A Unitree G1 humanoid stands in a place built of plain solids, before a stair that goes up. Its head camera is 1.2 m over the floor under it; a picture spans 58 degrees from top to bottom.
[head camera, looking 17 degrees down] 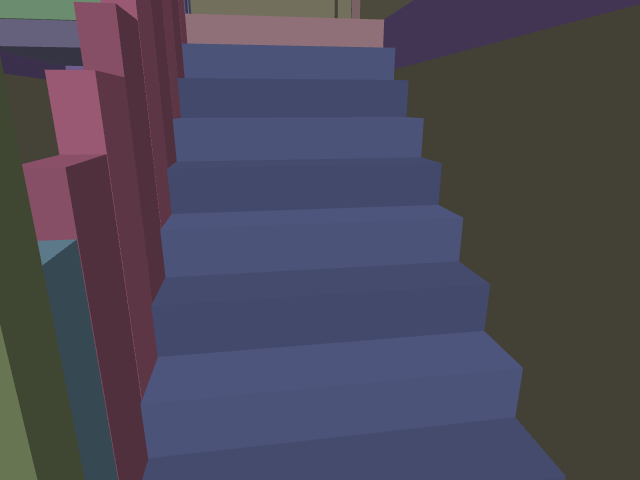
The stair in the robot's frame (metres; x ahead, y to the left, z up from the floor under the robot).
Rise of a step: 0.19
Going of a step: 0.25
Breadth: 1.20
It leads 9 degrees to the left of straight ahead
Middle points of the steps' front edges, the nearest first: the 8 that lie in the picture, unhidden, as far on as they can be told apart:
1.14 -0.08 0.38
1.39 -0.04 0.58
1.64 0.00 0.77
1.89 0.04 0.96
2.14 0.08 1.15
2.39 0.12 1.34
2.64 0.15 1.53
2.89 0.19 1.72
